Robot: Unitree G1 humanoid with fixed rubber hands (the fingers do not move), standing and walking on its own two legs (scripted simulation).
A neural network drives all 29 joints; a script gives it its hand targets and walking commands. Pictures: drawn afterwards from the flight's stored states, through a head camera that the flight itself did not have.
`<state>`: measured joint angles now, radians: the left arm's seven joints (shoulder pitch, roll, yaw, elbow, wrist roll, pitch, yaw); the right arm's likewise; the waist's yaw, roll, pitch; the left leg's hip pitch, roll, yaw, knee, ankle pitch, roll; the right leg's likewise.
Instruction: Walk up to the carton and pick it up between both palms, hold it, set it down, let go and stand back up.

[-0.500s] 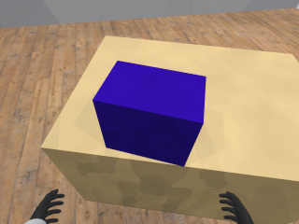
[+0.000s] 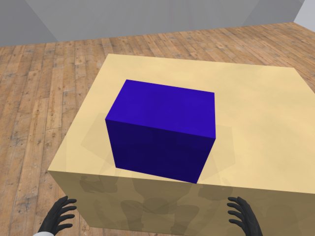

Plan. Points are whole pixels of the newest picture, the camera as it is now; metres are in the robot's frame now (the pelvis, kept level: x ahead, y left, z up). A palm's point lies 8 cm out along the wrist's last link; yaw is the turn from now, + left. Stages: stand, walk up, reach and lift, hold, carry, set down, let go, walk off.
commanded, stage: reach and lift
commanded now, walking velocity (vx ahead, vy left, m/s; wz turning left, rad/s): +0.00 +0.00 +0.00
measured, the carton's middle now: (161, 132) +0.44 +0.01 +0.00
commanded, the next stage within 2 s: none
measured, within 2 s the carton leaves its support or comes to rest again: neither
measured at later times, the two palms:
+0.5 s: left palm (53, 209) +0.20 +0.27 -0.02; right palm (249, 222) +0.20 -0.21 -0.03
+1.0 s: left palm (57, 176) +0.26 +0.26 +0.03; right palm (247, 193) +0.25 -0.20 +0.02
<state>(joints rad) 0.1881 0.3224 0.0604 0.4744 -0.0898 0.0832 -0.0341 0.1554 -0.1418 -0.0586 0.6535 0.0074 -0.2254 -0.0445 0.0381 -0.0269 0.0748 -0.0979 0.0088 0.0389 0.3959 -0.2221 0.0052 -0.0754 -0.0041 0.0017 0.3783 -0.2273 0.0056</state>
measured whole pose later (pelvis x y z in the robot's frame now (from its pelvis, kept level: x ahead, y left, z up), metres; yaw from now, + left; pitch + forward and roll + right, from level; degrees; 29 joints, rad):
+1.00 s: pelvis +0.01 +0.01 +0.00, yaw +0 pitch -6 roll -1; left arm 0.01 0.41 0.00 0.40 -0.29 -0.10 -0.14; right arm 0.09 -0.15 0.01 0.30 0.25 -0.11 -0.18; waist 0.02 0.00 0.07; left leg -0.06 0.01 0.04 0.40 -0.24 0.01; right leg -0.03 0.00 0.02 0.35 -0.23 0.01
